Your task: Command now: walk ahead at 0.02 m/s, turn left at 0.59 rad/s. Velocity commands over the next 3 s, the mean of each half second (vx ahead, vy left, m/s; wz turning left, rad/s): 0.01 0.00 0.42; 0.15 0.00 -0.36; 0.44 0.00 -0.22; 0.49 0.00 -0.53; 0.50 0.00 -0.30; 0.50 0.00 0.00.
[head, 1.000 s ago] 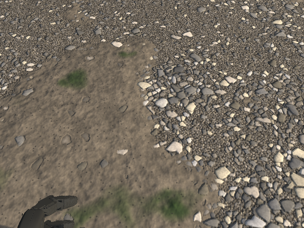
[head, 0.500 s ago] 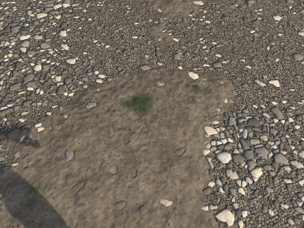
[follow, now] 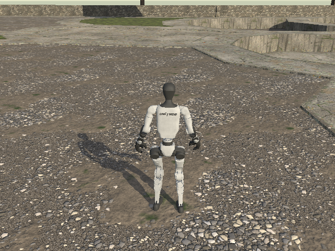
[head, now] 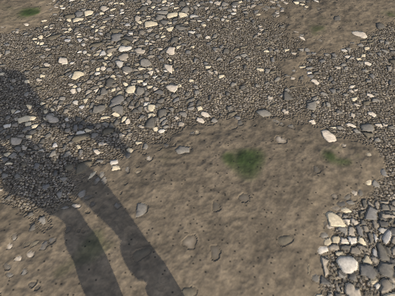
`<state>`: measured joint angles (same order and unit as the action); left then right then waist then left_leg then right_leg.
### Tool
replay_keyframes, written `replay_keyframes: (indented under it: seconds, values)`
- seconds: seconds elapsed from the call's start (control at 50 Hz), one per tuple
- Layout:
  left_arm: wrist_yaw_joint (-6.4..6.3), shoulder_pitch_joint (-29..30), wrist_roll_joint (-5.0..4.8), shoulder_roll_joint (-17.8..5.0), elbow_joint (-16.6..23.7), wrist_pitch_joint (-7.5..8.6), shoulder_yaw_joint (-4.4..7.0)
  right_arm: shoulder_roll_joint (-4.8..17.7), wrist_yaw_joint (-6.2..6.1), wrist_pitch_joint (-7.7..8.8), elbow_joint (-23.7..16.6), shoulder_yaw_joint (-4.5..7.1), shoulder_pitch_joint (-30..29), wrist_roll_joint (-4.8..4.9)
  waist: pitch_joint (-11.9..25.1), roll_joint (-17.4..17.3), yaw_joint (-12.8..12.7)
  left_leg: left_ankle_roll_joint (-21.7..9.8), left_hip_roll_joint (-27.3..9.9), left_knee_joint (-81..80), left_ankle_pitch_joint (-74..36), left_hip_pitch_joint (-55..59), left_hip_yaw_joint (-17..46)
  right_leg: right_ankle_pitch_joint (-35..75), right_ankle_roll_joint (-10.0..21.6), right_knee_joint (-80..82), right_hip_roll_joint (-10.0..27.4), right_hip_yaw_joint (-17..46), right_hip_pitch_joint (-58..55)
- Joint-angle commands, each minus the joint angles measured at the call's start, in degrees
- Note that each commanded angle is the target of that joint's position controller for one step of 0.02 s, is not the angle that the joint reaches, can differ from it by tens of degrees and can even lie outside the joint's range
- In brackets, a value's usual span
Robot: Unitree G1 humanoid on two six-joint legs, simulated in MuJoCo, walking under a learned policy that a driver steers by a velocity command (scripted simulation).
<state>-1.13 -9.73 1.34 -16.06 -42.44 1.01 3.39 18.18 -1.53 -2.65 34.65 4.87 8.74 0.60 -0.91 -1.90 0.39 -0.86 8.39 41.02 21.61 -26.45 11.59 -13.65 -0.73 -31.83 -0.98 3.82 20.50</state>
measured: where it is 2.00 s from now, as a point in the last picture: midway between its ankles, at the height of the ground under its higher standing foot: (239, 251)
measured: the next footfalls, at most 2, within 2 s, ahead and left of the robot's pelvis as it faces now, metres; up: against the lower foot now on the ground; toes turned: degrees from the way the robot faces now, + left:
left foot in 0.38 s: +0.01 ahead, +0.13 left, +0.00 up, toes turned +12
right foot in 0.82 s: +0.01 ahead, -0.10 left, +0.00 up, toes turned -1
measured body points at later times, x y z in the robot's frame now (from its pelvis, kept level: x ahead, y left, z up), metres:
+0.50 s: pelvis +0.00 +0.02 +0.01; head +0.02 +0.05 +0.46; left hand +0.04 +0.33 -0.12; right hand +0.23 -0.18 -0.07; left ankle -0.03 +0.13 -0.73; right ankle +0.02 -0.13 -0.69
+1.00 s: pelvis +0.04 -0.02 +0.02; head +0.06 -0.06 +0.47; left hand +0.07 +0.26 -0.08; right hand +0.21 -0.31 -0.09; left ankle +0.09 +0.15 -0.65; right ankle -0.03 -0.09 -0.73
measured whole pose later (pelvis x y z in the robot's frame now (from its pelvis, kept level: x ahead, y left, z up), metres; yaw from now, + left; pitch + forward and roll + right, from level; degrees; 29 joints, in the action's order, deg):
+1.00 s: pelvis +0.04 -0.02 +0.02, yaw -3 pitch +1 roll +3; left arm -0.5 -24.9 -0.6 -14.6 -44.4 2.6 2.6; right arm 18.0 0.7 3.6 43.1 5.4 6.8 0.3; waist -0.2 -1.8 -2.1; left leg 0.6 -1.7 55.9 12.4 -32.0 0.8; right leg -17.2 4.2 -20.9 -1.2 2.1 4.9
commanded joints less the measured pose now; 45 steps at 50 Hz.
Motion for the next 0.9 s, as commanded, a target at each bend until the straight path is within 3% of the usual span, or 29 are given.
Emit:
replay_keyframes:
  seconds: [0.02,0.04,0.06,0.1,0.16,0.22,0.3,0.34,0.36,0.38,0.4,0.42,0.44,0.48,0.54,0.62,0.68,0.74,0.78,0.8,0.82,0.84,0.86,0.88,0.9]
  values:
    - [-0.62,1.64,1.26,-9.33,5.76,0.56,2.68,10.43,0.28,1.37,-3.71,3.27,3.39,0.01,5.84,11.61,0.98,2.58,-3.39,25.05,10.78,-10.15,-2.07,20.95,15.46,13.17,23.02,21.47,-10.64]
    - [-0.79,3.75,0.3,-7.75,6.07,0.38,2.32,9.46,0.04,0.66,-2.24,3.31,4.35,0.25,4.59,8.91,1.75,3.65,-4.1,27.42,7.4,-10.16,-3.23,19.93,12.49,11.99,18.76,15.17,-10.39]
    - [-1.03,4.29,-0.62,-6.84,6.3,0.25,2.02,8.2,-0.17,-0.01,-1.78,3.05,4.64,0.06,4.0,8.61,1.33,4.62,-4.55,30.01,4.45,-11.33,-3.89,19.75,11.17,11.49,16.78,11.61,-11.23]
    - [-1.52,3.27,-0.69,-6.78,6.13,-0.38,1.79,5.26,0.11,-0.64,-2.45,2.08,3.4,0.6,2.83,9.37,0.37,5.9,-5.26,29.31,1.29,-11.14,-6.88,21.34,11.22,12.28,14.32,5.82,-11.17]
    - [-2.04,-0.31,-0.32,-8.11,5.38,-1.27,2.42,3.52,0.4,-0.45,-4.89,1.22,-1.5,0.92,3.89,12.02,-2.74,7.05,-7.48,20.32,0.42,-11.75,-9.11,22.46,12.68,12.29,15.59,3.71,-17.25]
    - [-1.7,0.01,-0.7,-10.41,5.37,-1.65,3.37,2.65,1.22,-0.35,-5.93,0.58,-2.53,0.54,5.43,13.05,-3.38,6.44,-9.46,11.26,1.68,-5.09,-11.25,23.51,13.18,12.05,17.46,1.4,-16.78]
    - [-0.48,0.27,-2.08,-11.51,4.49,-1.52,3.64,3.23,1.81,-0.58,-5.37,0.78,-0.77,0.35,5.75,13.5,-2.75,3.92,-8.17,-1.11,1.05,3.86,-13.53,24.52,13.2,10.21,18.34,1.08,-14.94]
    - [-0.28,1.73,-3.22,-10.9,3.98,-1.54,3.25,2.72,2.05,-0.46,-3.4,0.92,3.28,0.2,5.8,12.08,-0.01,1.0,-6.77,-15.73,-9.4,12.18,-14.99,22.86,10.75,6.26,16.95,-0.6,-12.52]
    - [-0.07,-1.13,-3.25,-9.01,2.53,-1.25,2.59,3.89,1.84,-0.38,-3.03,1.16,4.11,0.07,6.15,9.2,0.05,-0.68,-7.37,-21.66,-16.59,19.28,-12.86,17.9,7.18,3.45,15.24,-2.62,-8.31]
    - [0.47,-2.73,-0.84,-5.18,2.83,-0.8,1.25,7.66,1.12,-0.29,-3.57,1.84,5.2,-0.15,9.14,-2.46,-1.31,-3.45,-17.61,-21.54,-32.64,29.45,0.19,1.94,1.51,-6.84,10.62,-7.51,0.72]
    - [0.61,-1.0,0.39,-2.68,4.77,-0.45,0.08,9.04,0.96,0.2,-4.53,1.33,2.25,-2.03,8.21,-14.37,-1.91,-13.58,-29.44,-20.37,-41.28,26.74,11.06,-21.06,-2.62,-13.13,5.1,-8.33,9.62]
    - [0.18,2.01,-0.45,-6.5,4.53,-0.72,1.1,4.26,1.22,1.36,-3.99,0.12,2.67,-3.01,9.15,-9.2,1.59,-17.11,-29.1,-21.12,-37.33,22.4,9.07,-23.26,-3.79,-19.51,6.6,-3.13,7.55]
    - [0.4,1.0,-1.46,-7.12,3.57,-1.09,1.45,1.77,1.37,2.3,-2.49,-0.94,0.78,-3.21,7.64,-8.39,-0.04,-15.01,-25.87,-21.45,-33.78,20.88,4.41,-21.2,-3.88,-21.21,6.92,-1.78,6.74]
    - [-0.02,-1.24,-1.31,-7.5,1.02,-2.03,1.93,2.28,1.39,3.37,-1.21,-0.84,-2.86,-2.28,5.18,-7.94,-0.9,-11.18,-22.47,-21.49,-32.06,19.23,-0.67,-15.54,-4.43,-21.33,6.75,-1.26,6.37]
    - [-0.01,-3.32,-2.15,-7.08,0.12,-2.56,1.89,2.94,0.69,3.42,0.2,-0.6,-4.81,-2.25,4.16,-6.83,-1.8,-10.98,-20.9,-20.56,-36.31,16.61,-6.08,-11.53,-5.0,-20.7,4.94,-1.97,2.36]
    - [-0.15,-0.83,-2.51,-6.5,2.19,-3.05,1.54,5.09,-0.27,1.91,1.7,0.48,-3.2,-1.5,3.08,-5.77,0.73,-13.54,-24.61,-20.27,-32.28,19.74,-3.92,-14.24,-4.56,-19.1,4.76,-3.67,5.29]
    - [0.14,-0.99,-2.51,-5.98,3.18,-3.38,1.39,5.55,-0.54,1.27,2.24,0.9,-3.89,-1.28,3.11,-5.44,0.79,-14.15,-26.55,-20.14,-32.34,20.41,-3.55,-14.62,-3.73,-17.32,4.87,-4.82,4.81]
    - [0.99,-2.1,-2.81,-5.72,3.52,-3.42,1.26,7.09,-0.32,1.39,3.11,1.69,-2.95,-0.22,3.27,-5.54,0.88,-12.7,-26.84,-24.33,-5.47,18.13,-3.22,-13.35,-0.39,-12.39,4.37,-7.26,1.39]
    - [1.64,-6.62,-2.81,-5.55,1.78,-3.06,1.56,7.18,0.17,1.9,3.38,1.73,-5.64,1.11,1.75,-5.49,-2.56,-9.73,-24.86,-24.21,7.65,11.94,-5.64,-8.53,3.24,-2.39,2.75,-9.69,-7.0]
    - [1.67,-11.73,-2.76,-5.76,-0.78,-2.74,1.98,5.56,0.38,2.09,3.65,1.42,-6.59,1.22,1.63,-3.88,-4.66,-7.57,-22.5,-20.11,10.28,7.46,-8.9,-6.75,4.97,2.12,0.69,-10.9,-13.88]
    - [1.39,-17.8,-2.95,-7.35,-3.19,-2.24,2.74,2.1,0.76,2.48,3.52,0.65,-7.61,0.63,1.34,2.84,-6.39,-3.89,-18.66,-7.43,10.62,-0.59,-14.65,-9.85,7.82,6.5,3.53,-3.85,-21.7]
    - [0.76,-21.2,-2.77,-14.86,-2.48,-1.21,4.42,-2.1,1.34,3.28,0.58,-0.51,-10.46,-0.86,0.58,18.84,-6.5,2.28,-9.66,16.58,15.21,-18.2,-20.82,-15.69,16.1,14.28,19.61,25.13,-27.46]
    - [1.64,-18.49,-0.99,-14.74,0.52,0.85,3.76,0.74,1.69,5.13,-1.43,0.04,-14.69,0.59,-0.59,15.4,-7.4,1.35,-6.98,23.08,15.82,-24.57,-9.16,-22.51,22.41,23.16,24.03,40.5,-23.44]
    - [1.56,-13.95,-0.73,-12.07,1.59,2.14,3.03,3.83,2.22,6.31,-0.88,0.82,-13.59,2.13,-4.22,11.73,-4.86,0.39,-9.97,24.33,9.08,-26.63,-7.07,-23.25,20.68,24.35,23.2,36.16,-22.67]
    - [1.27,-11.81,-1.57,-9.98,2.08,2.79,2.39,5.63,2.39,7.05,0.65,1.37,-11.48,1.61,-5.67,9.05,-3.2,-0.16,-11.49,22.87,2.16,-26.22,-7.31,-20.22,17.77,23.45,20.29,29.78,-22.36]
